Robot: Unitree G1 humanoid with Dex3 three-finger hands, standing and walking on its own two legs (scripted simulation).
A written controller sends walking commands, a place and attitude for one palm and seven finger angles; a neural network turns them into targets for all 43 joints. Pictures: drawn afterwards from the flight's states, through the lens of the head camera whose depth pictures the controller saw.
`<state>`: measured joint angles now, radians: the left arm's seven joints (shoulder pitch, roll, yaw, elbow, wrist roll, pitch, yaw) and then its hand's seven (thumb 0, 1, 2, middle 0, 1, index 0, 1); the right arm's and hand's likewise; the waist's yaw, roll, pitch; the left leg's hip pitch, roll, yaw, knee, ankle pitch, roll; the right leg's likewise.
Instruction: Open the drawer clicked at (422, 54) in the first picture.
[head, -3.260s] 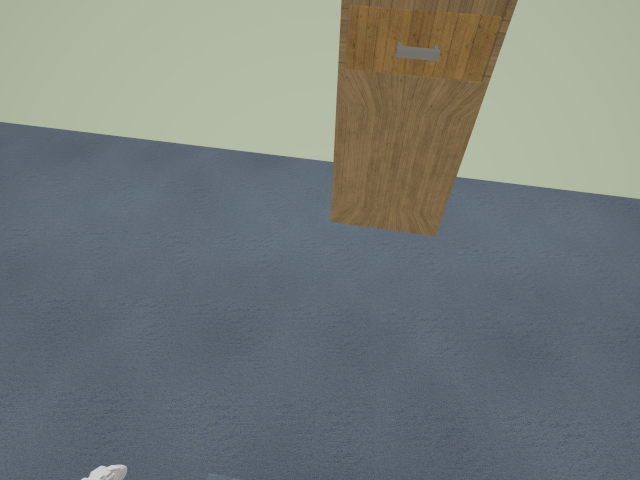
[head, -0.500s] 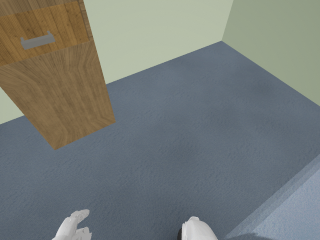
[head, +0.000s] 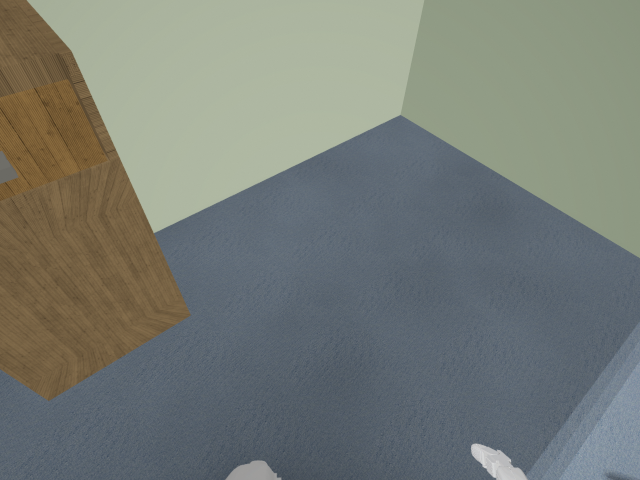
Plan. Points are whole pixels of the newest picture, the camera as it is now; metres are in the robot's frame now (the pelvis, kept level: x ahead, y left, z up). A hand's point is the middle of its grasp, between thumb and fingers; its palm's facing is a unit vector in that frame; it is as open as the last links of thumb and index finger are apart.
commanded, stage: turn to face it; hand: left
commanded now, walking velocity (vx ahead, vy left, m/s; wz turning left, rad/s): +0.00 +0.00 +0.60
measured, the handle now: out of the picture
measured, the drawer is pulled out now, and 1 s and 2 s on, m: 0.00 0.00 0.00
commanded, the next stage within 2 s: take the last steps up to it in 1.46 s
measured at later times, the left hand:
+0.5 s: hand (205, 440) +0.19 +0.19 -0.16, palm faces +0.11 -0.97 -0.21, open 7.4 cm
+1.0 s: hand out of the picture +0.03 +0.26 -0.19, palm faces +0.47 -0.84 -0.27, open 7.4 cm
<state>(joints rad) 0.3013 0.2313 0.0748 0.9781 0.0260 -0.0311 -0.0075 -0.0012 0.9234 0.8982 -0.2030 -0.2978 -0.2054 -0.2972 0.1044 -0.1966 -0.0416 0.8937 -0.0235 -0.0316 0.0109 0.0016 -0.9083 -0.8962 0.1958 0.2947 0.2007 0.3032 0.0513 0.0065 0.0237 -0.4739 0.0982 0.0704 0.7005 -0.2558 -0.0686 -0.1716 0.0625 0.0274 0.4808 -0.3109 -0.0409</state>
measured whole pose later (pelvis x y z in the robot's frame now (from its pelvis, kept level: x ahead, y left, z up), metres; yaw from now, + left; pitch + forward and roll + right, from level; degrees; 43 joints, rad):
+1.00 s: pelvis +0.09 +0.04 -0.01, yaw +26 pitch +0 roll -1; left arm 0.23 0.29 0.08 0.95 0.02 0.07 0.02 0.01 0.91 0.90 -0.20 -0.30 -0.20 -0.30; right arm 0.10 -0.27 -0.06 0.86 -0.02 0.01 0.02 0.00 -0.91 -0.90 0.19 0.29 0.20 0.30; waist 0.02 -0.05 0.09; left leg -0.34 0.03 0.10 0.67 -0.33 0.04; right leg -0.40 -0.14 -0.12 1.06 -0.55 0.08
